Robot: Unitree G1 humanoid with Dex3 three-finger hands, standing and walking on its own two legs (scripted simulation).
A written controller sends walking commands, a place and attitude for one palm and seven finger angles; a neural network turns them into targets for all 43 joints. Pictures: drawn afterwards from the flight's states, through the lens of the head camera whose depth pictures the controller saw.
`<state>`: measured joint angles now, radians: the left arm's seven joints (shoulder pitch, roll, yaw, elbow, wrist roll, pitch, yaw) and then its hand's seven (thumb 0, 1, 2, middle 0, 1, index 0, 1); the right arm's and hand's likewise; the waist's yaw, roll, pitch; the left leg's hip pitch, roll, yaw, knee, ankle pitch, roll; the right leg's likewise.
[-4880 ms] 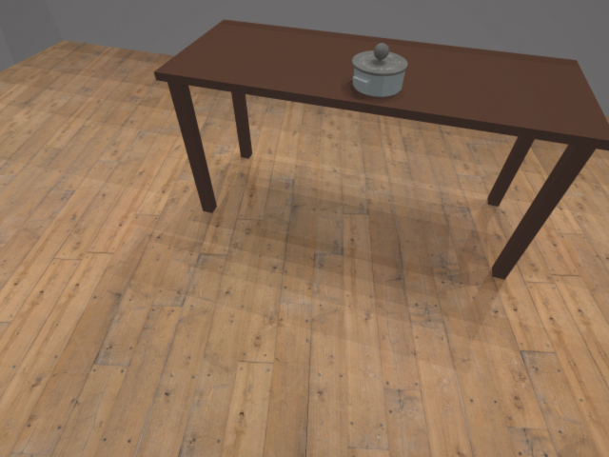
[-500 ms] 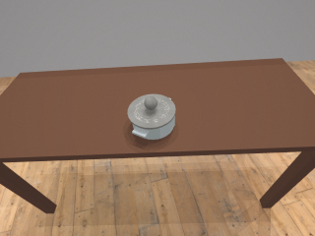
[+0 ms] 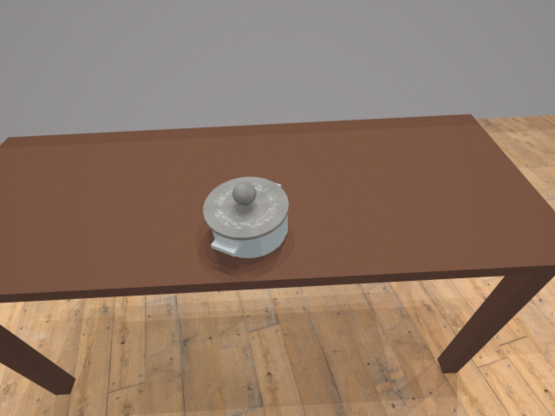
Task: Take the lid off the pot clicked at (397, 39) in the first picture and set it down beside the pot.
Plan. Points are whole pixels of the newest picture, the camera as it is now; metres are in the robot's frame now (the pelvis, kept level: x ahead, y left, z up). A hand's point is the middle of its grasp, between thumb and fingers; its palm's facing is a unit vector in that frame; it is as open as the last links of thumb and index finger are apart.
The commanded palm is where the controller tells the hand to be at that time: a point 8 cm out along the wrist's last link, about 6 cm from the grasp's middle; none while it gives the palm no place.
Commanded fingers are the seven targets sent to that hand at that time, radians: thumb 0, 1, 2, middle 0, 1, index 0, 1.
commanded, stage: look again from close up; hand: left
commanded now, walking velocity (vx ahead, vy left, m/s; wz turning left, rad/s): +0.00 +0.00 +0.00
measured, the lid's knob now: (244, 193) +0.51 +0.09 +0.03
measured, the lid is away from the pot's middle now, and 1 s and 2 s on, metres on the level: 0.00 0.00 0.00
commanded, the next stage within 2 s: lift the closed hand beside the body in 0.76 s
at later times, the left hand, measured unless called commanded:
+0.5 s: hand out of the picture -0.01 +0.14 -0.17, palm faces +0.04 -0.98 -0.18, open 7.4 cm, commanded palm none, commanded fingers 0.00 0.90 0.90 -0.20 -0.30 -0.20 -0.30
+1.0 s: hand out of the picture +0.07 +0.18 -0.12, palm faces +0.12 -0.94 -0.32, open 6.9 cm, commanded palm +0.09 +0.21 -0.06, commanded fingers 0.00 0.90 0.90 -0.55 -0.68 -0.55 -0.68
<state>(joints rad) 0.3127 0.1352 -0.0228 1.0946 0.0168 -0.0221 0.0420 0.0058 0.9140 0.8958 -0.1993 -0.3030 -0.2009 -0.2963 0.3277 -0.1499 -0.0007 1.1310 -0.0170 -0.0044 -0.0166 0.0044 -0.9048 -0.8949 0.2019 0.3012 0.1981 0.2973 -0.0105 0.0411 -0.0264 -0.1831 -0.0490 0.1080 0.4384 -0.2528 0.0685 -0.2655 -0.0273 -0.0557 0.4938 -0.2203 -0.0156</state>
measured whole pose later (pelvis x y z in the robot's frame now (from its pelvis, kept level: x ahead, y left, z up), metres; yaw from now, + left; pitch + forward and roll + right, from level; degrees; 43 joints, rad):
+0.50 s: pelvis +0.01 -0.01 +0.00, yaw +0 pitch -1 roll +1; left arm 0.34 0.10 -0.02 1.13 0.02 -0.03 0.04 0.00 0.90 0.90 -0.20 -0.30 -0.20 -0.30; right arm 0.32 -0.12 -0.01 1.16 -0.01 -0.02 -0.03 0.00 -0.90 -0.89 0.20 0.30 0.20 0.30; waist 0.00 0.03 -0.02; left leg -0.16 -0.03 0.10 0.42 -0.26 0.05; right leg -0.23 0.00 -0.06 0.46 -0.22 -0.03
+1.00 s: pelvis +0.00 -0.01 +0.00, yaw +2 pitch -2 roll +0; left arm 0.48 0.21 -0.09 0.49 -0.05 0.03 0.15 0.06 0.97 0.90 -0.26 -0.37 -0.26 -0.36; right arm 0.41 -0.20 0.04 0.96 0.07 -0.18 -0.05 0.04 -0.93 -0.89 0.21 0.30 0.20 0.30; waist 0.01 0.05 0.00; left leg -0.18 -0.04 0.07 0.48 -0.28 0.05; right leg -0.24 -0.02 -0.09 0.50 -0.24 -0.03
